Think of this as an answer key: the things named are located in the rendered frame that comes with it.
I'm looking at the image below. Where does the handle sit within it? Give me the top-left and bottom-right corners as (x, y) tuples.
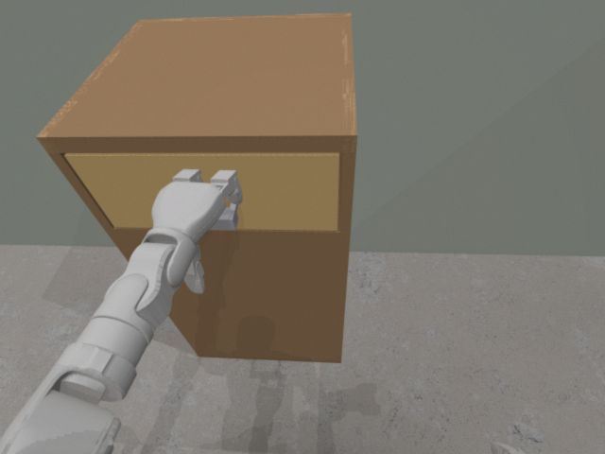
(210, 203), (238, 230)

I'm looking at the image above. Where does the cabinet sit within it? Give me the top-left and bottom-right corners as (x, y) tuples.
(36, 12), (357, 363)

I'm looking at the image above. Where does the robot left hand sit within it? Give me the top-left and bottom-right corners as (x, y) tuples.
(151, 169), (243, 294)

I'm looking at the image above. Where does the drawer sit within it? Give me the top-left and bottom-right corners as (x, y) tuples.
(64, 153), (339, 231)

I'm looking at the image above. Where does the robot left upper arm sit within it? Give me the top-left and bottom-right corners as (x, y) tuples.
(7, 390), (121, 454)

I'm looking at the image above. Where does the robot left forearm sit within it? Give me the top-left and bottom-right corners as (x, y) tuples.
(0, 227), (196, 454)

